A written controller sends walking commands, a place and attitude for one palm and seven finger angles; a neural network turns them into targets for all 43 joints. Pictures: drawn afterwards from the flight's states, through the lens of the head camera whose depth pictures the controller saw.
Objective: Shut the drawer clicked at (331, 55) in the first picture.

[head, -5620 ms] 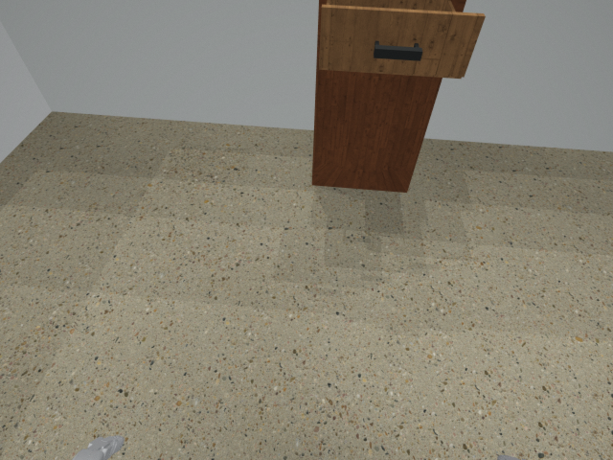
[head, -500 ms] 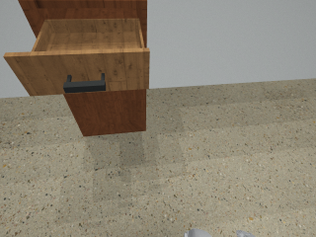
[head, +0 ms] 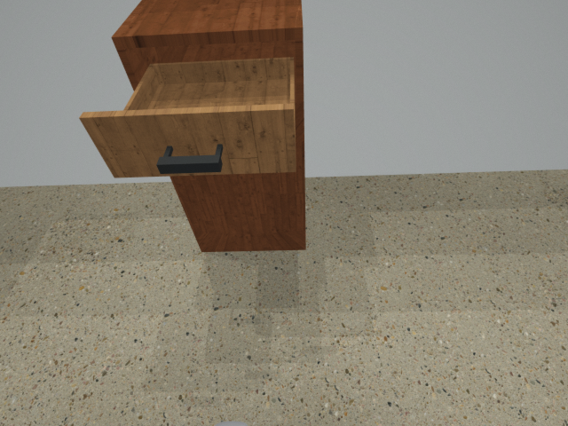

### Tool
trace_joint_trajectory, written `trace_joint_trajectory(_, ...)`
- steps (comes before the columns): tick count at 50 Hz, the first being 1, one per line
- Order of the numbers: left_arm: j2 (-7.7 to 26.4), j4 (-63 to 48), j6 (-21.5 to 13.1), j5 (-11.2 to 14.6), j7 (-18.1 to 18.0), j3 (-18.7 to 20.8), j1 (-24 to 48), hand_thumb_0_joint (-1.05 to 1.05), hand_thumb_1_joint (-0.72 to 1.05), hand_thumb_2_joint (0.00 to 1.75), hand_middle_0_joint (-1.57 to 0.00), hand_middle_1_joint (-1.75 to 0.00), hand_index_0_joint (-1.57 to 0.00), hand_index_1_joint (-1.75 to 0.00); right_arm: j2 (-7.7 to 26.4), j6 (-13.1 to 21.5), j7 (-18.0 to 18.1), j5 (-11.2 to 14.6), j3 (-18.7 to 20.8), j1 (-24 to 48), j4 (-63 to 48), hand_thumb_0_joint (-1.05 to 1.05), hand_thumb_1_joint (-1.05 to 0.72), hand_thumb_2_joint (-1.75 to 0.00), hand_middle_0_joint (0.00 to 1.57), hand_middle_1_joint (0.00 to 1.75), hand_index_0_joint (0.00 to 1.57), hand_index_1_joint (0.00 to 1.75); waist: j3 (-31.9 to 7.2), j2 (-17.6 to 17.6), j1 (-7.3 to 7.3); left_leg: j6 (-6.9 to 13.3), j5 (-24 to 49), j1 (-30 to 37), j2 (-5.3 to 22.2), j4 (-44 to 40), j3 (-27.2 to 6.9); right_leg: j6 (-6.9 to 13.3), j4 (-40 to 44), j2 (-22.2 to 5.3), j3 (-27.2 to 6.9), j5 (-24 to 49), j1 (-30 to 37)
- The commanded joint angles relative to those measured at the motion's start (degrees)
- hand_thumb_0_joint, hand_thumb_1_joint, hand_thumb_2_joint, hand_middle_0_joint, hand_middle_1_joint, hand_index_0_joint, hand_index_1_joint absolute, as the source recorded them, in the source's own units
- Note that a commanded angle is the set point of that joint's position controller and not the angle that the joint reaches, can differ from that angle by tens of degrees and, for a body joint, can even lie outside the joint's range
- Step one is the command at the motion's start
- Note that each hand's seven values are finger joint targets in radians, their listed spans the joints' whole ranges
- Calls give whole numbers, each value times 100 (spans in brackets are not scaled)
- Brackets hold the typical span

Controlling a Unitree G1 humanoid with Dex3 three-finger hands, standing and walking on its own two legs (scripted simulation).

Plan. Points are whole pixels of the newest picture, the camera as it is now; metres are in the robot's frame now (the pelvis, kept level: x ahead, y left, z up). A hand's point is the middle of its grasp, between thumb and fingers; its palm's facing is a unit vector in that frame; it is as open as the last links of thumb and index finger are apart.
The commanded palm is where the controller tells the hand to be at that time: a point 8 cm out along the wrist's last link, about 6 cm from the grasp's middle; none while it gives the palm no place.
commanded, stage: take the last steps up to it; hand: left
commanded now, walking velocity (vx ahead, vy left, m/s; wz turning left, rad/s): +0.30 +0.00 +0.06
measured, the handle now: (192, 157) +0.59 +0.23 +0.03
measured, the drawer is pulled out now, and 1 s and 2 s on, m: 0.29 0.29 0.29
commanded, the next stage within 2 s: come to a stop and stand still in 0.90 s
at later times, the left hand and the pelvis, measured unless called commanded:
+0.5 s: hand out of the picture +0.11 +0.22 -0.18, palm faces +0.05 -0.98 -0.17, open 7.4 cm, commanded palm none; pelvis +0.09 +0.04 +0.00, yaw +1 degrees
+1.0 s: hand (210, 353) +0.27 +0.17 -0.18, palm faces +0.09 -0.98 -0.18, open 7.3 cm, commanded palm none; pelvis +0.27 +0.00 +0.00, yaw +1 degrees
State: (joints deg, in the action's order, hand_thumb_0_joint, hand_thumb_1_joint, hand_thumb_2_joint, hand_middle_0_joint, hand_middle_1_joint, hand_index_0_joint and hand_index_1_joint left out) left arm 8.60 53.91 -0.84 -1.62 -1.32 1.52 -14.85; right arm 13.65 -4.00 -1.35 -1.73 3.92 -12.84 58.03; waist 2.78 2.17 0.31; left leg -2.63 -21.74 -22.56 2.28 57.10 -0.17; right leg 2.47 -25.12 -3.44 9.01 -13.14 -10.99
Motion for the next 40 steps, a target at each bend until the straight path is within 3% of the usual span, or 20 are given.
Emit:
trace_joint_trajectory(1,1212,86,-146,-25,4,325,-729,0,90,90,-20,-30,-20,-30,170,277,-22,16,5,504,-488,0,-90,-90,20,30,20,30,-10,-1082,358,121,-172,-494,123,-979,262,640,1612,-1524,-1625,-1292,591)
trace_joint_trajectory(4,1200,304,-154,-32,34,307,-833,0,90,90,-20,-30,-20,-30,65,367,-15,46,-44,407,-421,0,-90,-90,20,30,20,30,-39,-1065,344,245,-359,-1,68,-1698,436,692,1628,-1529,-1611,-1374,420)
trace_joint_trajectory(7,1164,464,-108,39,61,298,-584,0,90,90,-20,-30,-20,-30,-44,498,57,50,-115,-353,-102,0,-90,-90,20,30,20,30,-190,-965,-23,306,385,1393,-107,-3134,773,413,1120,-1105,-1051,-1530,-224)
trace_joint_trajectory(8,1002,500,-82,74,87,258,-527,0,90,90,-20,-30,-20,-30,70,547,108,60,-105,-656,59,0,-90,-90,20,30,20,30,-123,-549,-164,319,433,2106,-35,-3531,672,223,752,-880,-828,-1748,-837)
trace_joint_trajectory(9,749,447,-57,81,134,202,-484,0,90,90,-20,-30,-20,-30,407,570,157,36,-21,-1063,159,0,-90,-90,20,30,20,30,-74,494,-355,581,-402,2640,651,-3974,-401,-39,-223,-443,-489,-1835,-1678)
trace_joint_trajectory(10,419,254,-46,77,160,131,-306,0,90,90,-20,-30,-20,-30,916,552,208,-10,79,-1489,222,0,-90,-90,20,30,20,30,199,1640,-551,1066,-1557,2666,1845,-4815,-1989,-226,-1649,79,123,-1781,-2588)
trace_joint_trajectory(11,587,36,-55,4,168,153,164,0,90,90,-20,-30,-20,-30,998,536,227,-8,95,-1538,208,0,-90,-90,20,30,20,30,545,1288,-645,1390,-1893,2244,2158,-5139,-2576,-169,-2501,-14,-323,-1829,-2942)
trace_joint_trajectory(13,647,147,-34,-13,227,212,228,0,90,90,-20,-30,-20,-30,603,595,271,23,-21,-1065,134,0,-90,-90,20,30,20,30,900,878,-378,1321,-1370,1703,1824,-5199,-1921,-160,-3409,-265,-735,-1089,-3032)
trace_joint_trajectory(15,568,356,-46,1,286,214,-108,0,90,90,-20,-30,-20,-30,387,705,291,54,-75,-799,96,0,-90,-90,20,30,20,30,686,445,-129,1195,-14,1738,1480,-5061,-1096,-248,-3554,-331,-740,-455,-2753)
trace_joint_trajectory(17,515,427,-25,14,286,202,-251,0,90,90,-20,-30,-20,-30,318,794,305,87,-94,-912,161,0,-90,-90,20,30,20,30,430,453,-53,1199,1255,2009,1301,-4901,-580,-335,-3506,-317,-670,-155,-2704)
trace_joint_trajectory(26,374,71,-37,64,299,207,786,0,90,90,-20,-30,-20,-30,339,794,304,6,-15,-1349,518,0,-90,-90,20,30,20,30,727,566,-240,1169,2359,1895,1421,-4518,-36,-251,-1575,-226,-312,40,-2047)
trace_joint_trajectory(28,417,125,-80,55,303,243,577,0,90,90,-20,-30,-20,-30,391,770,304,-7,12,-1281,540,0,-90,-90,20,30,20,30,567,542,-119,1089,2506,1726,1387,-4156,23,-145,-1200,-25,-164,37,-1288)
trace_joint_trajectory(30,669,480,-159,25,269,330,-530,0,90,90,-20,-30,-20,-30,353,756,285,35,3,-1178,554,0,-90,-90,20,30,20,30,36,116,416,829,3013,1275,1006,-2711,372,-41,-622,225,-44,288,380)
trace_joint_trajectory(31,1089,734,-257,-12,218,446,-1428,0,90,90,-20,-30,-20,-30,196,772,232,94,-17,-1254,521,0,-90,-90,20,30,20,30,-629,-671,788,598,2242,450,570,-1071,671,242,-259,-534,-1032,-37,1712)
trace_joint_trajectory(32,1747,839,-286,23,147,583,-1943,0,90,90,-20,-30,-20,-30,-194,801,215,162,-90,-1468,326,0,-90,-90,20,30,20,30,-1278,-2046,738,385,-956,-795,-192,861,737,852,649,-2180,-3542,333,2508)
trace_joint_trajectory(33,1739,793,-263,120,122,562,-1729,0,90,90,-20,-30,-20,-30,12,751,227,178,-58,-1143,246,0,-90,-90,20,30,20,30,-1263,-1511,743,498,-1128,-911,8,1714,43,1091,1102,-2322,-3863,-454,1971)
trace_joint_trajectory(34,1514,640,-219,111,78,513,-1134,0,90,90,-20,-30,-20,-30,-35,726,211,154,1,-803,149,0,-90,-90,20,30,20,30,-828,-991,569,514,-664,-1109,198,2031,-50,1044,1290,-2212,-3602,-1066,1358)
trace_joint_trajectory(36,928,403,-257,82,31,321,-253,0,90,90,-20,-30,-20,-30,-113,660,169,53,-30,-643,178,0,-90,-90,20,30,20,30,-123,-658,165,439,148,-882,579,1643,-113,795,1378,-1743,-2390,-772,-19)
trace_joint_trajectory(38,664,384,-301,37,12,225,-39,0,90,90,-20,-30,-20,-30,-267,540,154,20,-67,-912,274,0,-90,-90,20,30,20,30,-62,-717,-112,306,290,-408,592,978,71,663,1452,-1455,-1570,-22,-612)
trace_joint_trajectory(40,643,427,-314,24,12,227,-79,0,90,90,-20,-30,-20,-30,-399,482,135,20,-80,-1034,295,0,-90,-90,20,30,20,30,-112,-752,-218,199,354,-173,526,258,283,646,1432,-1266,-1132,445,-737)
